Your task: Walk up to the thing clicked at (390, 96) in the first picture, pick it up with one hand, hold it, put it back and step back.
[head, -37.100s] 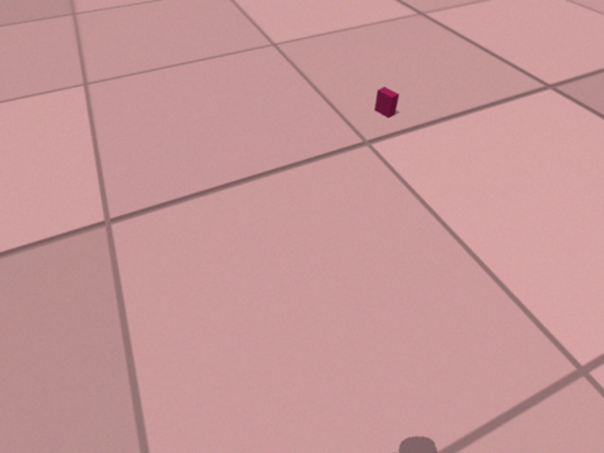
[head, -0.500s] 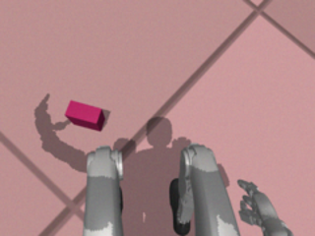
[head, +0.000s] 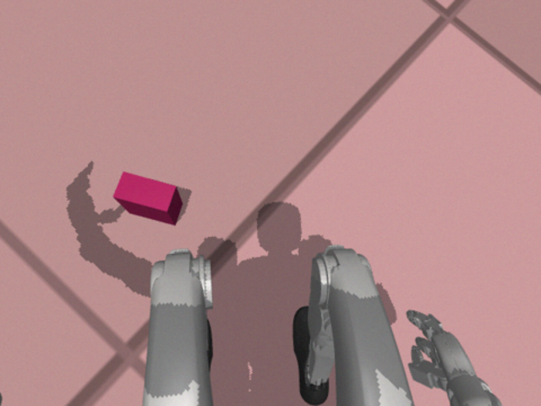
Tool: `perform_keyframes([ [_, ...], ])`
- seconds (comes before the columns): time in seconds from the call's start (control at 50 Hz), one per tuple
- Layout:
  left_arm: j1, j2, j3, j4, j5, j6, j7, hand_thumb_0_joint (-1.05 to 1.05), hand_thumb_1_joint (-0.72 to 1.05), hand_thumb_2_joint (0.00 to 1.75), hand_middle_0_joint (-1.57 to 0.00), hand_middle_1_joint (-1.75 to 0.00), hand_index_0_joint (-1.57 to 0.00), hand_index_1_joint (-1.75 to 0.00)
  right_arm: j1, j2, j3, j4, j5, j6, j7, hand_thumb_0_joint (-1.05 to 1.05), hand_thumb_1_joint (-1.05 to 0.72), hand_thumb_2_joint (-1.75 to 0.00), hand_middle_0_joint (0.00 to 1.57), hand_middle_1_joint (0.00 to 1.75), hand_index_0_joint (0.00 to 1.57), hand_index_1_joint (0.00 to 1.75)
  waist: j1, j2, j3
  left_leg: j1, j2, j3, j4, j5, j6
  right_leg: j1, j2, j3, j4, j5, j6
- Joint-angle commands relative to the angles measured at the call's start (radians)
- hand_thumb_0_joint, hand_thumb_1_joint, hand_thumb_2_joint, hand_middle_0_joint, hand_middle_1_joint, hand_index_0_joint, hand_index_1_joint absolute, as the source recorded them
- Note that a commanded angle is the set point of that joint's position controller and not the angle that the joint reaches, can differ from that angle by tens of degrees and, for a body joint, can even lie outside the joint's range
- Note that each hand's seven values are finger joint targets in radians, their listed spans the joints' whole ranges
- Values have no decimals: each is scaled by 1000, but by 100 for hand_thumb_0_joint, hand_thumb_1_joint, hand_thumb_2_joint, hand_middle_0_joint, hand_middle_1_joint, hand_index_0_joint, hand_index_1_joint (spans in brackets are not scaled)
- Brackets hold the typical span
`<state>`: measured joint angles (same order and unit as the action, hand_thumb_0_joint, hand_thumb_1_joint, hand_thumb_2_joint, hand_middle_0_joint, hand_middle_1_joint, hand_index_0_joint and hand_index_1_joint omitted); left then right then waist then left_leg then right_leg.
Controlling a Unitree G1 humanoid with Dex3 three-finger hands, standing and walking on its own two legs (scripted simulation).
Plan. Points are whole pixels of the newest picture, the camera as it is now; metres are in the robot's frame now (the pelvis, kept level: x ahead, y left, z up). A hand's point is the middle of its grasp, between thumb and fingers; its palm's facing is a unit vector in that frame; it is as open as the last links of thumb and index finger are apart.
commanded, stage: go down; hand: left
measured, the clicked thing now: (151, 200) +0.47 +0.24 -0.34
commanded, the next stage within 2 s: lift in 0.02 s
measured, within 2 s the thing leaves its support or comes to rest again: neither
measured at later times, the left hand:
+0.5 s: hand out of the picture +0.34 +0.39 +0.06, palm faces +0.36 -0.92 -0.13, open 12.5 cm
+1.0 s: hand out of the picture +0.30 +0.31 +0.16, palm faces +0.36 -0.92 -0.16, open 12.7 cm
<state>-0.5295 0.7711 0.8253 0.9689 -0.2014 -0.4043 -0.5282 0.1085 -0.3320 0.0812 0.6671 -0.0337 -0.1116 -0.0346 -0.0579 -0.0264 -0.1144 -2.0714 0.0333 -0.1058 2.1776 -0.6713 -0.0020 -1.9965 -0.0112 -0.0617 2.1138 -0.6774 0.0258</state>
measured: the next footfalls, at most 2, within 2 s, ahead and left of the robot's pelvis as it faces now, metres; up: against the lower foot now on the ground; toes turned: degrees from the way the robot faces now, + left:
none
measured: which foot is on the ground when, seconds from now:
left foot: down 0.00-1.00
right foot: down 0.00-1.00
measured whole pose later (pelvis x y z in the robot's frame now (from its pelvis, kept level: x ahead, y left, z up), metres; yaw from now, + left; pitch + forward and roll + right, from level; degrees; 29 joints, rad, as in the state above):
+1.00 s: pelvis +0.04 +0.01 +0.16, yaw +3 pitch +27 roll -5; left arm 0.11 0.32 0.42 0.21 -0.23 -0.33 -0.15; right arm 0.09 -0.25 -0.01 0.59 0.03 -0.09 -0.07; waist 0.01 0.01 -0.18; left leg -1.50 0.04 -0.07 1.66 -0.64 0.00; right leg -1.43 -0.02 -0.06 1.60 -0.64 0.03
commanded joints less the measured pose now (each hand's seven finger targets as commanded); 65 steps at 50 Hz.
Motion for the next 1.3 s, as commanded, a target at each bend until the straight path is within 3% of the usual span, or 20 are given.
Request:
perform_keyframes([
  [0.0, -175, 397, 64, -235, -35, -69, 13, 0, -12, 56, -27, -48, -30, -49, 114, -224, -88, -56, 5, -28, -17, 0, -90, -90, 20, 30, 20, 30, 51, 248, -607, 504, -6, 31, -322, 101, 17, 252, 26, -29, -218, 106, -64],
  [0.04, -147, 371, 59, -221, -39, -67, 17, 0, -18, 49, -28, -57, -38, -49, 114, -223, -91, -59, 9, -29, -16, 0, -89, -88, 20, 30, 20, 30, 46, 223, -604, 497, -9, 31, -327, 106, 18, 265, 26, -30, -227, 110, -63],
  [0.08, -136, 353, 54, -249, -45, -67, 18, 0, -9, 51, -21, -49, -31, -41, 116, -217, -96, -62, 10, -30, -17, 0, -85, -87, 20, 30, 20, 30, 47, 218, -621, 507, -9, 36, -329, 109, 19, 282, 27, -28, -241, 112, -61],
  [0.22, -79, 313, 33, -357, -61, -48, 38, 0, -17, 53, -30, -59, -39, -52, 100, -211, -113, -82, 31, -28, -26, 0, -89, -88, 20, 30, 20, 30, 74, 235, -638, 563, -8, 20, -397, 64, 16, 291, 26, -26, -280, 84, -62],
  [0.26, -53, 271, 19, -412, -72, -38, 49, 0, -9, 53, -21, -51, -31, -43, 103, -209, -115, -86, 35, -30, -29, 0, -85, -87, 20, 30, 20, 30, 77, 251, -651, 596, -9, 17, -416, 98, 12, 318, 24, -26, -288, 111, -64],
  [0.46, 135, 97, -55, -586, -89, 16, 135, 0, -10, 55, -29, -63, -38, -55, 70, -170, -135, -111, 59, -28, -45, 0, -88, -88, 20, 30, 20, 30, 80, 204, -606, 675, -8, 10, -505, 130, 11, 403, 20, -16, -395, 133, -61],
  [0.54, 201, 24, -82, -668, -92, 26, 187, 0, -3, 63, -25, -54, -29, -46, 50, -148, -142, -129, 64, -29, -50, 0, -90, -90, 20, 30, 20, 30, 80, 146, -590, 674, -14, 38, -531, 120, 21, 494, 21, 5, -476, 131, -55],
  [0.58, 242, -30, -119, -701, -85, 37, 214, 0, -12, 54, -27, -61, -35, -54, 51, -138, -150, -133, 64, -27, -53, 0, -89, -88, 20, 30, 20, 30, 69, 128, -580, 681, -16, 44, -546, 123, 23, 541, 20, 12, -513, 138, -52],
  [0.62, 294, -41, -125, -759, -75, 37, 251, 0, -9, 54, -16, -49, -24, -41, 42, -125, -149, -139, 66, -26, -54, 0, -84, -86, 20, 30, 20, 30, 90, 131, -573, 713, -14, 41, -586, 109, 20, 573, 19, 15, -541, 124, -51],
  [0.64, 305, -56, -134, -753, -72, 37, 267, 0, -11, 57, -24, -57, -32, -49, 35, -122, -149, -140, 65, -24, -54, 0, -87, -88, 20, 30, 20, 30, 84, 120, -551, 709, -14, 44, -592, 108, 22, 588, 19, 22, -557, 124, -50],
  [0.68, 335, -91, -157, -820, -60, 37, 299, 0, -7, 57, -15, -47, -23, -40, 34, -117, -157, -151, 64, -24, -55, 0, -83, -86, 20, 30, 20, 30, 81, 130, -569, 765, -13, 37, -627, 114, 19, 610, 19, 19, -577, 135, -50],
  [0.76, 423, -137, -203, -895, -39, 33, 356, 0, -9, 58, -24, -55, -31, -48, 25, -101, -160, -160, 63, -20, -57, 0, -87, -88, 20, 30, 20, 30, 79, 138, -557, 828, -18, 41, -679, 155, 17, 685, 18, 22, -629, 173, -49],
  [0.78, 441, -158, -220, -929, -36, 27, 363, 0, -1, 66, -21, -47, -23, -40, 23, -99, -162, -164, 62, -24, -56, 0, -89, -89, 20, 30, 20, 30, 81, 148, -569, 880, -14, 29, -701, 182, 12, 681, 18, 17, -629, 194, -49],
  [0.88, 552, -226, -276, -941, -35, 15, 394, 0, -10, 59, -26, -58, -33, -52, 19, -85, -165, -171, 62, -26, -49, 0, -87, -88, 20, 30, 20, 30, 62, 122, -511, 908, -18, 31, -747, 223, 12, 765, 20, 12, -687, 238, -45],
  [0.94, 602, -261, -324, -972, -36, 3, 394, 0, -2, 67, -22, -50, -24, -44, 16, -83, -166, -176, 63, -28, -41, 0, -86, -88, 20, 29, 20, 29, 67, 137, -482, 966, -16, 30, -785, 250, 7, 788, 20, 11, -715, 256, -46],
  [0.96, 695, -304, -357, -949, -32, 8, 392, 0, -10, 59, -14, -42, -16, -36, 12, -78, -167, -185, 63, -29, -38, 0, -84, -86, 20, 30, 20, 30, 68, 111, -467, 969, -18, 31, -794, 268, 8, 815, 20, 5, -730, 273, -44],
  [1.14, 755, -299, -416, -1045, 21, -34, 419, 0, -2, 67, -22, -54, -24, -45, -5, -72, -174, -219, 59, -23, -10, 0, -82, -85, 19, 29, 19, 29, 69, 156, -369, 1044, -10, -1, -915, 204, -5, 825, 18, 0, -771, 226, -45],
  [1.2, 782, -326, -465, -1034, 43, -46, 422, 0, -10, 59, -14, -47, -16, -39, -2, -67, -176, -230, 57, -27, -6, 0, -85, -86, 20, 30, 20, 30, 57, 134, -352, 1055, -14, 1, -931, 170, 0, 843, 14, 4, -800, 210, -40],
  [1.22, 776, -312, -461, -1032, 47, -52, 420, 0, -2, 67, -22, -52, -24, -47, -5, -67, -175, -226, 56, -29, -4, 0, -84, -87, 19, 29, 19, 29, 55, 139, -340, 1045, -16, 4, -932, 151, 1, 845, 14, 6, -805, 198, -40],
  [1.28, 828, -316, -481, -1033, 62, -52, 419, 0, -10, 59, -14, -44, -16, -39, 4, -68, -178, -237, 55, -28, 1, 0, -86, -86, 20, 30, 20, 30, 56, 104, -361, 1053, -24, 16, -935, 163, 6, 907, 11, 11, -836, 212, -37],
])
